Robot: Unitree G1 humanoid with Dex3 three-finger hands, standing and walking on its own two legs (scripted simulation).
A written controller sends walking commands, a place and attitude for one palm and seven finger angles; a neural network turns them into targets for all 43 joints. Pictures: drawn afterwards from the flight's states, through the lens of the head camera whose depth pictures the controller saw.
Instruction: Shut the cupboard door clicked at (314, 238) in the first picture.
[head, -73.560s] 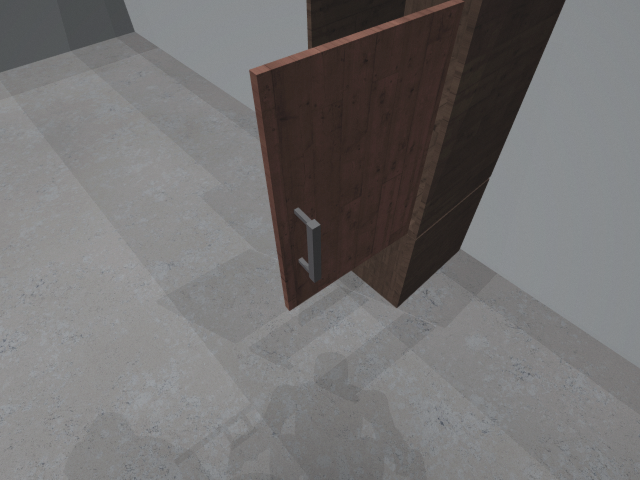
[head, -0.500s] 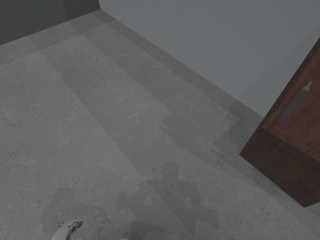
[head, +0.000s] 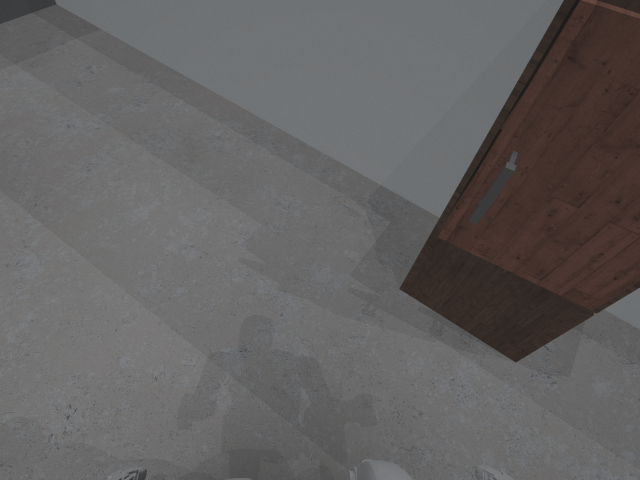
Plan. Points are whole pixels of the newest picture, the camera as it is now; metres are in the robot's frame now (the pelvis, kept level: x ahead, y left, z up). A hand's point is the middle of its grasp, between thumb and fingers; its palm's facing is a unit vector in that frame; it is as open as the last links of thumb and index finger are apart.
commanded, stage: turn to face it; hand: left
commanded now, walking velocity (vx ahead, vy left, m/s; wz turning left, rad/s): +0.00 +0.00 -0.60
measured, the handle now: (493, 189) +0.68 -0.32 -0.10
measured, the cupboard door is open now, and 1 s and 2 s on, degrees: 6 6 6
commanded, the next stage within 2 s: take the last steps up to it in 0.64 s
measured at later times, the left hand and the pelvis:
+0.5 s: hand (221, 451) +0.16 +0.14 -0.16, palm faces -0.26 -0.94 -0.24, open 7.4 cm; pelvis +0.03 -0.03 +0.00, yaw -15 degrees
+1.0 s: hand (244, 428) +0.20 +0.11 -0.17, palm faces -0.41 -0.88 -0.24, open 7.4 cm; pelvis +0.05 -0.05 -0.01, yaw -26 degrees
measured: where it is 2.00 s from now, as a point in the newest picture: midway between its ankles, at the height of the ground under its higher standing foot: (387, 467)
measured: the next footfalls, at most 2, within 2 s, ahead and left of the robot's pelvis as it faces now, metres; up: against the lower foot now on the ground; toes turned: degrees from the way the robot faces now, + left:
right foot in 0.24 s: +0.02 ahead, -0.15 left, +0.00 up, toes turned -14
left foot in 0.60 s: +0.13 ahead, +0.08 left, +0.00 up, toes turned -14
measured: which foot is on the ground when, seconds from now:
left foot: down 0.00-0.24, up 0.26-0.58, down 0.60-0.98, up 1.00-1.00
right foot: up 0.00-0.22, down 0.24-0.62, up 0.64-0.96, down 0.98-1.00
